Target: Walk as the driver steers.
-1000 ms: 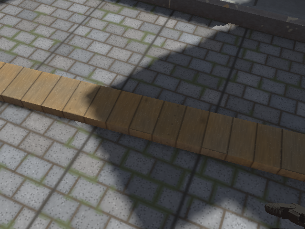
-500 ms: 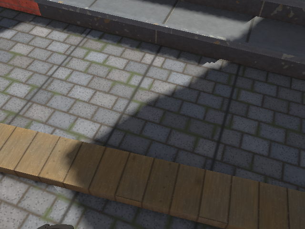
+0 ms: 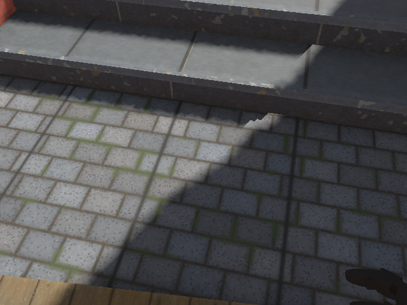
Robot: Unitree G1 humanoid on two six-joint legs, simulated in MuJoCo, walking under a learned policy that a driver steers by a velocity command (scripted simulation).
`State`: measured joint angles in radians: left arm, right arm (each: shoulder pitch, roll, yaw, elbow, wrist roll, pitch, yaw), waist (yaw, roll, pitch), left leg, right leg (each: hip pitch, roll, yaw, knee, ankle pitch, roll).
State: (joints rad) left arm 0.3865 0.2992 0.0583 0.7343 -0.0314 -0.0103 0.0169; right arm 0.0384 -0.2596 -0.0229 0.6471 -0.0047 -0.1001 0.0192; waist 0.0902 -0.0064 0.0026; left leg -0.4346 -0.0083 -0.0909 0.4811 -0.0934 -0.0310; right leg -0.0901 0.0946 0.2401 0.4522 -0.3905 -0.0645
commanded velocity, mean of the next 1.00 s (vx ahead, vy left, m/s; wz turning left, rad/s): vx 0.14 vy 0.00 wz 0.12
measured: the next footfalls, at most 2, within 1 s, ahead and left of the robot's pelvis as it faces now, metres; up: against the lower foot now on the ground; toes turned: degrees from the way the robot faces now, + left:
left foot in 0.02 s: +0.12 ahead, +0.15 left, +0.00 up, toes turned -6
right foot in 0.30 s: +0.26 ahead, -0.13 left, +0.06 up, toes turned -7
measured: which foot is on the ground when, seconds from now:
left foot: up 0.00-0.00, down 0.02-0.38, up 0.40-0.68, down 0.70-1.00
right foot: down 0.00-0.02, up 0.04-0.28, down 0.30-0.72, up 0.74-1.00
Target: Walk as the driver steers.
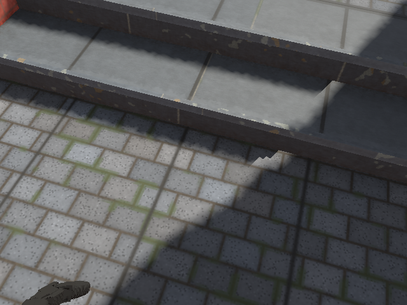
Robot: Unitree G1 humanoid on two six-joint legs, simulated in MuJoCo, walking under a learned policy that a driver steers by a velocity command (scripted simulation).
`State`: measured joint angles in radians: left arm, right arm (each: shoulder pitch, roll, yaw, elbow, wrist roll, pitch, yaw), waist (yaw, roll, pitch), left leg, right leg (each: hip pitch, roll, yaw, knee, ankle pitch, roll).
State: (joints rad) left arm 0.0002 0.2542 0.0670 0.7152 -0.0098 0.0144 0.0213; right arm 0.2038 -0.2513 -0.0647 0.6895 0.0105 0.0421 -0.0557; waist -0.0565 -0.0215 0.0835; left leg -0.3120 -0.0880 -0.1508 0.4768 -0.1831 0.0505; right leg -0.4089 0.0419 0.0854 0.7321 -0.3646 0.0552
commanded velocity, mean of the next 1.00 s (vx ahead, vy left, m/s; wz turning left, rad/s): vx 0.37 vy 0.00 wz -0.18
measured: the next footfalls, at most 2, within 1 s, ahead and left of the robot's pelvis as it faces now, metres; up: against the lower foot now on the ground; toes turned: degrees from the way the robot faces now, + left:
right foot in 0.08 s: +0.08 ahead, -0.12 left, +0.00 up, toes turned +8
left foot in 0.44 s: +0.16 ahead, +0.14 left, +0.00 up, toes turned -1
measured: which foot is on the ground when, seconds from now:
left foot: down 0.00-0.08, up 0.10-0.42, down 0.44-0.96, up 0.98-1.00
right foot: up 0.00-0.06, down 0.08-0.44, up 0.46-0.96, down 0.98-1.00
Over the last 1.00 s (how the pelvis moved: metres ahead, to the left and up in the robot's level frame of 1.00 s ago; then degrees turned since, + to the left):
0.22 0.03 0.06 12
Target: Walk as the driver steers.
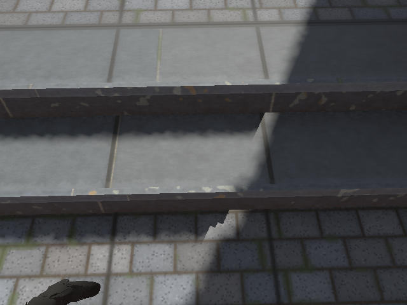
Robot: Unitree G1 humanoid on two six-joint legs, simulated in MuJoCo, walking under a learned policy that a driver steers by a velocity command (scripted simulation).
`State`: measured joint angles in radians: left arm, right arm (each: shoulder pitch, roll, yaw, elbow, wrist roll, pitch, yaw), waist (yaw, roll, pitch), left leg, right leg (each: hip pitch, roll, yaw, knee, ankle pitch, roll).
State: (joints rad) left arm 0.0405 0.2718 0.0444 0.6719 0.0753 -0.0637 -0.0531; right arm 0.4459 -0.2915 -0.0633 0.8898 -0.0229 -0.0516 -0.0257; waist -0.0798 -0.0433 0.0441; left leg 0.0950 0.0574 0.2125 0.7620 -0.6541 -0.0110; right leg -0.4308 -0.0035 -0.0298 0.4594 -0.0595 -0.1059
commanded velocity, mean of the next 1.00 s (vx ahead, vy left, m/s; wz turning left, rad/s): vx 0.50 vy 0.00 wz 0.43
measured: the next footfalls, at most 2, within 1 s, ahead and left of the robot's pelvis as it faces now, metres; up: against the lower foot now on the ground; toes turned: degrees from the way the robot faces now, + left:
left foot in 0.46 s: +0.42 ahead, +0.10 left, +0.00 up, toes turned +17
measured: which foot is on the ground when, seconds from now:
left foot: up 0.00-0.44, down 0.46-1.00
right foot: down 0.00-0.48, up 0.50-1.00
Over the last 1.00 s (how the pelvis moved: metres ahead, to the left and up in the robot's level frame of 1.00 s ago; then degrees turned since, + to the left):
0.38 -0.05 -0.07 -17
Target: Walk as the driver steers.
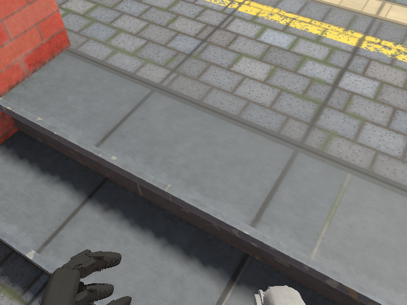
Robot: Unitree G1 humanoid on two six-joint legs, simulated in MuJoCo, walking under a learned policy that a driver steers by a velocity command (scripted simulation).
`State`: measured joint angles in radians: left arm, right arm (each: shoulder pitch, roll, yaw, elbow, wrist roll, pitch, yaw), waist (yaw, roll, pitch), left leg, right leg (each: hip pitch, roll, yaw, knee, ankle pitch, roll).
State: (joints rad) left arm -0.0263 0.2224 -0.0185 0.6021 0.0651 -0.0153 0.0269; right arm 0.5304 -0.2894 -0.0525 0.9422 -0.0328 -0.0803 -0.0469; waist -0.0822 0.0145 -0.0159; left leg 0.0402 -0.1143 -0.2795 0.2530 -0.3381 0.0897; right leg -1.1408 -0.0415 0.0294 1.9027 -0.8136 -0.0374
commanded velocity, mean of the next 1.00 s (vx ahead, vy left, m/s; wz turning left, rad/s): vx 0.45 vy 0.00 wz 0.24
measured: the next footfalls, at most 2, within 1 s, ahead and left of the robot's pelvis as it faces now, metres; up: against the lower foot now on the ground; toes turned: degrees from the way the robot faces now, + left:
right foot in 0.10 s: +0.27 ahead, -0.17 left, +0.17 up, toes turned +2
left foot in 0.78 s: +0.62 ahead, +0.14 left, +0.17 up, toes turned +16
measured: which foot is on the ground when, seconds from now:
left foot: down 0.00-0.10, up 0.12-0.76, down 0.78-1.00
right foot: up 0.00-0.08, down 0.10-0.78, up 0.80-1.00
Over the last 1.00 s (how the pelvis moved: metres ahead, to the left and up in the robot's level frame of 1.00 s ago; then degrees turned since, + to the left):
0.56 0.08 0.00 33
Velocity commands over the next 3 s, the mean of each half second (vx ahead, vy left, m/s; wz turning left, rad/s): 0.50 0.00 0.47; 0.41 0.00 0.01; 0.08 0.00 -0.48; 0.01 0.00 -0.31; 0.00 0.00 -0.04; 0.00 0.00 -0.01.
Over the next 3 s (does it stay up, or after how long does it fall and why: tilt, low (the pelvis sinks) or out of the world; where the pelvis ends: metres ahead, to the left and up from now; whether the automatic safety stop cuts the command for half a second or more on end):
stays up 0.88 0.03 0.33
